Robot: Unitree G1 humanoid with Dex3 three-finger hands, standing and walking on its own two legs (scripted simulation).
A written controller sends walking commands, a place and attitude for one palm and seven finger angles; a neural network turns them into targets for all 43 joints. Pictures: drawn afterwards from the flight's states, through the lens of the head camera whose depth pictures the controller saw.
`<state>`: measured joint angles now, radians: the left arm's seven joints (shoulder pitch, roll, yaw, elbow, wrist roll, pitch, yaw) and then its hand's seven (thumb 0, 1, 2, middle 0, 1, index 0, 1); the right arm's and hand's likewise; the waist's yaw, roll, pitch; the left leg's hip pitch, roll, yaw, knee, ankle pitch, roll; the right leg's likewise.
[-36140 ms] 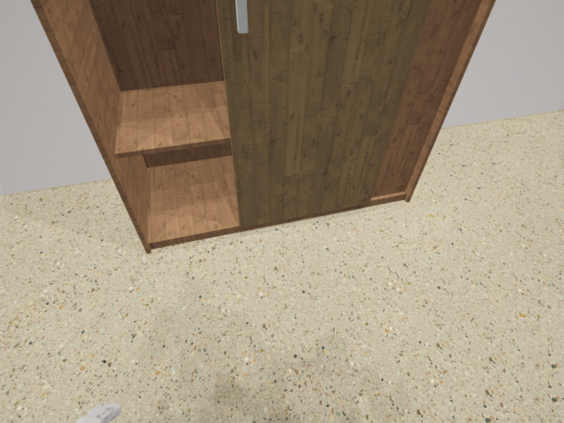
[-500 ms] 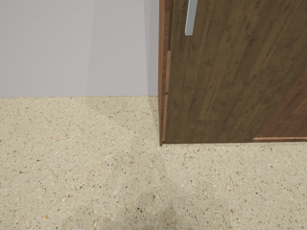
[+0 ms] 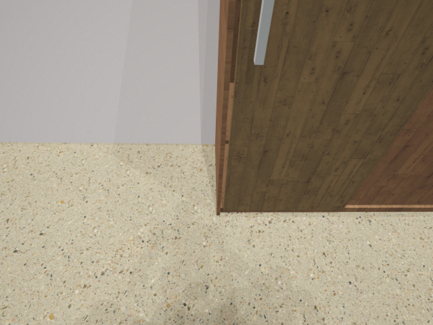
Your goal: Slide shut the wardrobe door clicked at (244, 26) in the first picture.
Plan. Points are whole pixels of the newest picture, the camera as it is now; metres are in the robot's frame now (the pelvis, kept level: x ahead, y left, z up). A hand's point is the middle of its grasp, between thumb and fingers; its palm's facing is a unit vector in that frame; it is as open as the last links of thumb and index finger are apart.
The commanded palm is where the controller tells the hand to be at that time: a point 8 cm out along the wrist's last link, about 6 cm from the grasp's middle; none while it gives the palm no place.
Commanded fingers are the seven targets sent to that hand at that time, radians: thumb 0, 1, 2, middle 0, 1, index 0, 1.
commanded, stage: let the arm hang, fingers relaxed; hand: right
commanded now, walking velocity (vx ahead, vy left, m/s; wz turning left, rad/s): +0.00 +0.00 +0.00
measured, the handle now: (265, 4) +0.76 -0.06 +0.26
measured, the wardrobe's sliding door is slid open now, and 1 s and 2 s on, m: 0.01 0.01 0.01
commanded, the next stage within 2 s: look to check the result in 0.24 s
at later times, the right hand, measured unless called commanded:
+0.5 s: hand out of the picture +0.12 -0.23 -0.15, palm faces -0.04 +0.94 -0.33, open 7.3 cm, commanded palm none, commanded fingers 0.00 -0.90 -0.90 0.20 0.30 0.20 0.30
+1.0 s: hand out of the picture +0.14 -0.21 -0.15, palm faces -0.05 +0.95 -0.32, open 7.3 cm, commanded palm none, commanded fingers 0.00 -0.90 -0.90 0.20 0.30 0.20 0.30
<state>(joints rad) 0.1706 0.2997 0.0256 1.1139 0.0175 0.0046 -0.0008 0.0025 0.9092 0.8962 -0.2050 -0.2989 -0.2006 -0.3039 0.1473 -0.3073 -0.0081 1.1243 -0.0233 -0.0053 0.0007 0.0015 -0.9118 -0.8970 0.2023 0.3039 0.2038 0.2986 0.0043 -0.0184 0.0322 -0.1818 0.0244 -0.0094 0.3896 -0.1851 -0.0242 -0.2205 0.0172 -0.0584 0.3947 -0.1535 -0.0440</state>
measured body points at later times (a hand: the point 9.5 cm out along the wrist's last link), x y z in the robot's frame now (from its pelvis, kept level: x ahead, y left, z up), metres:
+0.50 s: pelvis +0.04 +0.02 +0.00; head +0.05 +0.02 +0.45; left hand +0.12 +0.31 -0.13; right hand +0.12 -0.28 -0.13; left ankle +0.02 +0.14 -0.74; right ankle +0.04 -0.09 -0.74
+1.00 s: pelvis +0.05 +0.03 +0.01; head +0.07 +0.04 +0.45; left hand +0.13 +0.32 -0.13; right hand +0.14 -0.25 -0.13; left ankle +0.02 +0.14 -0.74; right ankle +0.04 -0.09 -0.74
